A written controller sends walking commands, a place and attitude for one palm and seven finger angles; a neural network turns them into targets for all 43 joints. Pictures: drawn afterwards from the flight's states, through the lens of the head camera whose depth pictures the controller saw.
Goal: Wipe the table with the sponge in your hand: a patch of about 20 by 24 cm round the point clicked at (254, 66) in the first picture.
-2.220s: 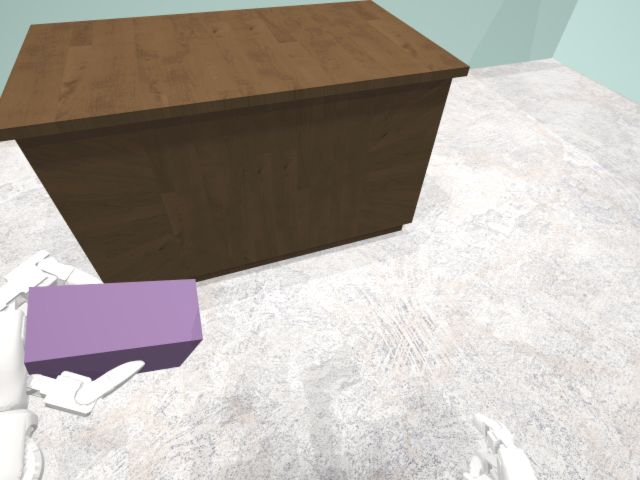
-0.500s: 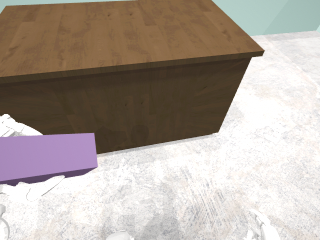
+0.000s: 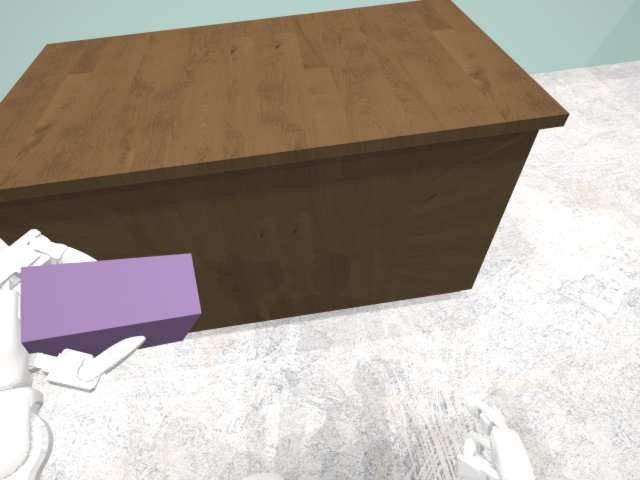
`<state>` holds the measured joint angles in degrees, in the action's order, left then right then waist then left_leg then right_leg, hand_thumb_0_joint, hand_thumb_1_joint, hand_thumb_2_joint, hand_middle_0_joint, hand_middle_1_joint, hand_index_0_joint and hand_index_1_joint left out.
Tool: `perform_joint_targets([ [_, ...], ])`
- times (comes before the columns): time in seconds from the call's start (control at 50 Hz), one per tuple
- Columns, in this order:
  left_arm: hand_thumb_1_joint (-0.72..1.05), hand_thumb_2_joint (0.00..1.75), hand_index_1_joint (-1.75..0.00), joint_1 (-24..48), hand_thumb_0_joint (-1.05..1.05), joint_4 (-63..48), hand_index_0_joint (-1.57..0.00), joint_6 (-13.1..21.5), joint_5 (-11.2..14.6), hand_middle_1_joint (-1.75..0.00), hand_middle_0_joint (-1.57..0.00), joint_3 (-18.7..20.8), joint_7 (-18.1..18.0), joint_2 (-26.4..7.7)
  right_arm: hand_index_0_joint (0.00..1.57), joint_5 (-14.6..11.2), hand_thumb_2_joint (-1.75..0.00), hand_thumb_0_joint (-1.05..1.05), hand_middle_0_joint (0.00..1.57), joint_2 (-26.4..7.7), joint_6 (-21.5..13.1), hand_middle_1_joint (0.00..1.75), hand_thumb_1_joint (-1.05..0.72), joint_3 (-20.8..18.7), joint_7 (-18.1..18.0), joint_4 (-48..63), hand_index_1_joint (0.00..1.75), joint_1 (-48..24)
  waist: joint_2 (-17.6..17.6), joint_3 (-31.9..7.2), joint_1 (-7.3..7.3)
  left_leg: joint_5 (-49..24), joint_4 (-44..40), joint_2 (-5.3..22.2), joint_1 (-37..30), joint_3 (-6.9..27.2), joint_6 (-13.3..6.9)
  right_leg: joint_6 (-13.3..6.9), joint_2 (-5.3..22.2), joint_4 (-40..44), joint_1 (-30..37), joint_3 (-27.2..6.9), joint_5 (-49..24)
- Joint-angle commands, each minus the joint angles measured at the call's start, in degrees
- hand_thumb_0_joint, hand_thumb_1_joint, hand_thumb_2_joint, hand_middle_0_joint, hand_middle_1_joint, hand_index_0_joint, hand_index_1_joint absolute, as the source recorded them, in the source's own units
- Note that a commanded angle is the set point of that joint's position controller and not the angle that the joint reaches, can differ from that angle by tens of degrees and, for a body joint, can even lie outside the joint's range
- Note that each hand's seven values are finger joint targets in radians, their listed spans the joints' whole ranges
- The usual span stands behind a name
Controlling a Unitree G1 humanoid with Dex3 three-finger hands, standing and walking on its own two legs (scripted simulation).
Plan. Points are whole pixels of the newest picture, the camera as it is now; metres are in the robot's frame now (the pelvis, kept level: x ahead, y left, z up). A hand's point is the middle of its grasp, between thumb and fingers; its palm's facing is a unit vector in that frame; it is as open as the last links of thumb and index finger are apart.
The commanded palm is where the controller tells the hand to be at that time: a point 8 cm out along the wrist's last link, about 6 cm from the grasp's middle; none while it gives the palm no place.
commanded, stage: turn to face it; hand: left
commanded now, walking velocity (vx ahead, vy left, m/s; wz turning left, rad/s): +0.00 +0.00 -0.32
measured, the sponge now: (141, 306) +0.24 +0.20 +0.16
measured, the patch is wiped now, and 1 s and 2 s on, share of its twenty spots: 0.00 0.00 0.00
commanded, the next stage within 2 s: take the last steps up to it in 0.30 s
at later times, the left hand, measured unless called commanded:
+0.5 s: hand (171, 309) +0.23 +0.16 +0.17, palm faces +0.27 -0.88 -0.40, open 9.9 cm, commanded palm +0.18 +0.22 +0.19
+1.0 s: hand (162, 315) +0.22 +0.16 +0.18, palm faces +0.31 -0.83 -0.46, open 9.9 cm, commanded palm +0.18 +0.21 +0.19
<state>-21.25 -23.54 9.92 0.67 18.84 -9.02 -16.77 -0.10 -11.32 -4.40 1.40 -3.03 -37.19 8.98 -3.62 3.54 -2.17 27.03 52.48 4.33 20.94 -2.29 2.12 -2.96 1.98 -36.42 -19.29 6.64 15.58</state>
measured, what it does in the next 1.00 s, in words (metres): steps on the spot: left foot, then left foot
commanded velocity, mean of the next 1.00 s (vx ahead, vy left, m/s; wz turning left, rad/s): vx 0.19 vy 0.06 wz -0.11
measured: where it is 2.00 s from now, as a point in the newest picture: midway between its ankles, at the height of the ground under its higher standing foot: outside the picture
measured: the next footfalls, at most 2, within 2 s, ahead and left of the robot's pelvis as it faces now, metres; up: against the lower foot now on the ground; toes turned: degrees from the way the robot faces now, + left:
left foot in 0.20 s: +0.05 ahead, +0.12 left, +0.00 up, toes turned +1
left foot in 0.74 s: +0.03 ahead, +0.11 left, +0.00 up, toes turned -2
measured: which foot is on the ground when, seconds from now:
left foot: up 0.00-0.18, down 0.20-0.44, up 0.46-0.72, down 0.74-1.00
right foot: down 0.00-1.00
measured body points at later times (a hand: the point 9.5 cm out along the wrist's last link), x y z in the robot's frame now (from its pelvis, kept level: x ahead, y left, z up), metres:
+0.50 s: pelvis -0.02 -0.03 +0.00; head -0.01 -0.05 +0.45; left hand +0.21 +0.20 +0.19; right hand +0.11 -0.28 -0.10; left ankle -0.01 +0.11 -0.71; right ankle +0.03 -0.10 -0.73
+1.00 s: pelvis -0.02 -0.05 +0.00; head -0.03 -0.07 +0.45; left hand +0.20 +0.20 +0.20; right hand +0.09 -0.29 -0.10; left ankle -0.01 +0.11 -0.72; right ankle +0.00 -0.13 -0.73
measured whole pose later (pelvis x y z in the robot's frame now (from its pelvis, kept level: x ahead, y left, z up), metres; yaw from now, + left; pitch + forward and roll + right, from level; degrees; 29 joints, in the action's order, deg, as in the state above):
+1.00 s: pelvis -0.02 -0.05 +0.00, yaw -9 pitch -2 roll +1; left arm -26.8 -23.5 12.0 -0.9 19.3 -9.0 -19.8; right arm 0.1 -10.8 -6.3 0.2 -4.1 -36.8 15.3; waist -2.7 -0.5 -0.1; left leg 19.8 34.3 5.4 12.8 -4.6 1.0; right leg -0.3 1.7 -34.2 -17.2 8.3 18.4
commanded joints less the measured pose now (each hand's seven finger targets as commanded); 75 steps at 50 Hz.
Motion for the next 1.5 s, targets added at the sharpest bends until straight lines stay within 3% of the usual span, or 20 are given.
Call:
perform_joint_targets([
  [0.0, 0.1, 1.3, -1.6, -0.98, 0.0, -18.22, -1.2, 5.38, 0.64, -1.6, -1.2, 10.41, -1.3, -15.49, 0.2, 0.17, -0.9, 0.0, 0.2, -3.89, -2.1, 0.3, -0.9, -2.07, -0.69, 10.71, 0.3, -4.51, 11.11, -13.07, 1.83, 1.36, 2.36, -1.38, 4.24, 0.52, 0.32, -5.92, 14.33, 11.59, 13.91, -17.04, -39.38],
  [0.14, 0.1, 1.3, -1.6, -6.98, 0.0, -17.96, -1.2, 6.25, 1.69, -1.6, -1.2, 10.94, -1.76, -14.04, 0.2, -0.17, -0.9, 0.0, 0.2, -5.59, -0.3, 0.3, -0.9, -3.7, -0.9, 13.16, 0.3, -1.12, 6.05, -13.44, 2.49, -14.27, -26.71, -1.07, -9.26, -1.34, -0.59, -2.14, 9.4, 12.31, 8.75, -16.69, -17.82],
  [0.22, 0.1, 1.3, -1.6, -5.91, 0.0, -14.34, -1.2, 6.25, 1.54, -1.6, -1.2, 8.65, -0.87, -12.6, 0.2, -0.82, -0.9, 0.0, 0.2, -7.32, -0.48, 0.3, -0.9, -3.75, -1.26, 14.13, 0.3, -2.45, -10.92, -7.81, 1.46, -25.55, -33.26, 13.22, -4.95, 9.23, -6.36, 3.26, -1.06, 0.69, 3.16, -8.76, 0.76],
  [0.34, 0.1, 1.3, -1.6, 1.32, 0.0, -17.63, -1.2, 5.7, 0.12, -1.6, -1.2, 4.84, -0.21, -11.46, 0.2, -0.76, -0.9, 0.0, 0.2, -8.07, -3.29, 0.3, -0.9, -4.09, -0.43, 13.21, 0.3, -0.46, -6.95, -7.97, 1.7, -34.08, -23.28, 11.52, -6.3, 1.21, -4.16, 3.61, -0.77, 5.22, 6.62, -5.3, -5.87],
  [0.4, 0.1, 1.3, -1.6, 1.13, 0.0, -17.01, -1.2, 4.9, 0.45, -1.6, -1.2, 7.06, -0.81, -14.14, 0.2, -0.63, -0.9, 0.0, 0.2, -6.94, -3.01, 0.3, -0.9, -4.1, -0.41, 13.13, 0.3, -0.3, 5.33, -8.64, 2.12, -6.98, -14.02, 1.48, -0.41, -4.0, -0.52, -0.64, 8.49, 11.84, 6.31, -20.61, -14.92],
  [0.46, 0.1, 1.3, -1.6, -1.31, 0.0, -18.61, -1.2, 4.66, 1.03, -1.6, -1.2, 10.77, -1.77, -17.27, 0.2, 0.11, -0.9, 0.0, 0.2, -6.23, -1.8, 0.3, -0.9, -3.37, -0.06, 12.32, 0.3, -2.12, 9.6, -10.82, 1.15, 3.34, 5.92, -2.1, 7.88, 2.72, -1.07, -6.91, 17.28, 23.38, 9.45, -35.41, 10.19],
  [0.54, 0.1, 1.3, -1.6, -6.53, 0.0, -16.44, -1.2, 5.29, 1.11, -1.6, -1.2, 10.51, -1.49, -15.29, 0.2, 0.49, -0.9, 0.0, 0.2, -4.91, -0.22, 0.3, -0.9, -2.15, -0.54, 11.04, 0.3, -1.88, 9.88, -11.12, 2.27, -1.68, -2.51, -1.6, 5.12, 0.79, -1.28, -6.81, 13.51, 22.97, 7.67, -23.88, 8.69],
  [0.68, 0.1, 1.3, -1.6, -2.71, 0.0, -12.68, -1.2, 5.42, 0.24, -1.6, -1.2, 6.14, -1.37, -12.32, 0.2, 0.48, -0.9, 0.0, 0.2, -5.78, -1.4, 0.3, -0.9, -2.52, -1.52, 10.7, 0.3, -0.28, 9.27, -9.57, 2.71, -3.63, -27.95, -3.5, -11.66, -4.21, -3.83, -3.43, 9.11, 21.58, 0.32, -19.77, 21.04],
  [0.76, 0.1, 1.3, -1.6, 5.22, 0.0, -16.35, -1.2, 6.83, -0.78, -1.6, -1.2, 6.48, -1.42, -14.1, 0.2, 0.32, -0.9, 0.0, 0.2, -7.3, -2.77, 0.3, -0.9, -3.44, -1.99, 10.0, 0.3, -0.3, -12.54, -4.9, 3.32, 11.7, -43.57, 17.79, -14.18, 23.4, -14.95, 3.32, -2.51, -14.49, -14.4, -3.86, 12.69],
  [0.92, 0.1, 1.3, -1.6, 2.42, 0.0, -13.48, -1.2, 5.85, -1.03, -1.6, -1.2, 4.85, -0.74, -11.58, 0.2, 0.33, -0.9, 0.0, 0.2, -7.6, -4.96, 0.3, -0.9, -3.89, -1.7, 8.0, 0.3, -0.63, -7.63, -3.28, 1.96, -4.46, -31.11, 9.37, -3.65, 4.74, -9.39, 4.28, -1.5, 5.42, 5.65, 3.37, 6.86],
  [0.94, 0.1, 1.3, -1.6, 3.34, 0.0, -12.91, -1.2, 5.84, -1.19, -1.6, -1.2, 5.07, -0.88, -11.77, 0.2, 0.26, -0.9, 0.0, 0.2, -7.56, -4.78, 0.3, -0.9, -4.0, -1.71, 7.97, 0.3, -0.94, -4.66, -4.66, 1.96, -3.91, -25.61, 7.54, -0.29, 2.62, -7.9, 3.5, -0.78, 10.28, 11.96, 1.86, 4.46],
  [0.96, 0.1, 1.3, -1.6, 2.7, 0.0, -10.99, -1.2, 5.67, -1.66, -1.6, -1.2, 5.72, -0.95, -12.92, 0.2, 0.11, -0.9, 0.0, 0.2, -6.72, -4.44, 0.3, -0.9, -4.13, -1.59, 8.05, 0.3, -0.7, 5.07, -5.67, 1.91, -2.65, -12.29, 3.5, 7.26, -1.5, -6.09, -0.23, 6.13, 15.23, 17.57, -10.25, 8.5],
  [0.98, 0.1, 1.3, -1.6, 3.56, 0.0, -10.61, -1.2, 5.6, -0.87, -1.6, -1.2, 7.57, -1.19, -15.41, 0.2, -0.15, -0.9, 0.0, 0.2, -5.44, -4.16, 0.3, -0.9, -3.93, -1.38, 8.93, 0.3, -2.06, 20.76, -5.49, 1.53, 3.48, 4.18, -3.09, 18.93, -4.96, -3.09, -6.65, 19.57, 22.06, 21.59, -33.61, 8.17],
  [1.0, 0.1, 1.3, -1.6, 5.08, 0.0, -10.03, -1.2, 5.9, -0.2, -1.6, -1.2, 8.84, -1.02, -15.83, 0.2, 0.19, -0.9, 0.0, 0.2, -7.73, -4.27, 0.3, -0.9, -5.13, -0.94, 8.38, 0.3, -2.24, 18.3, -5.5, 1.16, 1.21, 12.71, -1.54, 18.66, 2.64, -2.35, -7.46, 22.81, 25.86, 16.04, -39.27, 15.59],
  [1.04, 0.1, 1.3, -1.6, 1.02, 0.0, -10.94, -1.2, 7.06, 0.44, -1.6, -1.2, 8.7, -0.06, -15.02, 0.2, 0.27, -0.9, 0.0, 0.2, -6.32, -3.26, 0.3, -0.9, -4.38, -0.55, 7.41, 0.3, -1.97, 8.57, -2.43, 1.93, -6.21, 18.64, 0.81, 19.02, 4.81, -1.08, -8.03, 20.97, 25.42, 10.95, -32.06, 11.63],
  [1.1, 0.1, 1.3, -1.6, -1.99, 0.0, -12.39, -1.2, 8.35, 0.36, -1.6, -1.2, 9.23, 0.24, -14.46, 0.2, 0.22, -0.9, 0.0, 0.2, -5.89, -1.95, 0.3, -0.9, -3.95, -0.28, 7.47, 0.3, -2.54, 8.18, -5.4, 2.53, -11.06, 14.14, 2.02, 17.54, 2.64, -0.36, -6.15, 17.28, 22.95, 11.9, -17.35, -3.8],
  [1.3, 0.1, 1.3, -1.6, -3.26, 0.0, -16.19, -1.2, 6.94, 0.46, -1.6, -1.2, 8.6, -2.1, -13.67, 0.2, 0.33, -0.9, 0.0, 0.2, -5.53, -3.22, 0.3, -0.9, -4.45, -0.68, 10.83, 0.3, -1.03, 13.48, -8.78, 1.07, -11.42, -17.96, -1.16, 1.72, -6.38, -2.34, -5.71, 15.24, 18.22, 14.22, -12.89, -5.69],
  [1.36, 0.1, 1.3, -1.6, -0.86, 0.0, -16.77, -1.2, 6.76, 0.34, -1.6, -1.2, 7.22, -2.27, -12.86, 0.2, 0.17, -0.9, 0.0, 0.2, -6.54, -3.18, 0.3, -0.9, -5.11, -1.54, 10.82, 0.3, -0.21, 7.45, -7.9, 2.27, -14.49, -27.6, -1.3, -10.26, -7.21, -3.1, -2.52, 11.49, 10.62, 8.75, -9.36, -2.38],
  [1.42, 0.1, 1.3, -1.6, 1.33, 0.0, -19.51, -1.2, 8.21, 0.43, -1.6, -1.2, 7.64, -2.19, -13.28, 0.2, -0.41, -0.9, 0.0, 0.2, -7.71, -3.4, 0.3, -0.9, -5.37, -1.21, 11.94, 0.3, 0.24, -11.3, -10.91, 2.68, -31.92, -33.86, 17.54, -26.59, 21.17, -14.37, 3.45, -0.53, -21.14, -12.93, -0.91, 18.44],
  [1.48, 0.1, 1.3, -1.6, -1.4, 0.0, -18.38, -1.2, 7.79, 0.04, -1.6, -1.2, 8.65, -1.05, -14.83, 0.2, -0.19, -0.9, 0.0, 0.2, -6.56, -4.11, 0.3, -0.9, -4.97, -0.95, 9.27, 0.3, -0.77, -8.82, -6.94, 2.44, -23.53, -34.67, 18.28, -18.95, 18.67, -17.45, 4.07, 4.07, -27.3, -18.69, -5.53, 15.9],
])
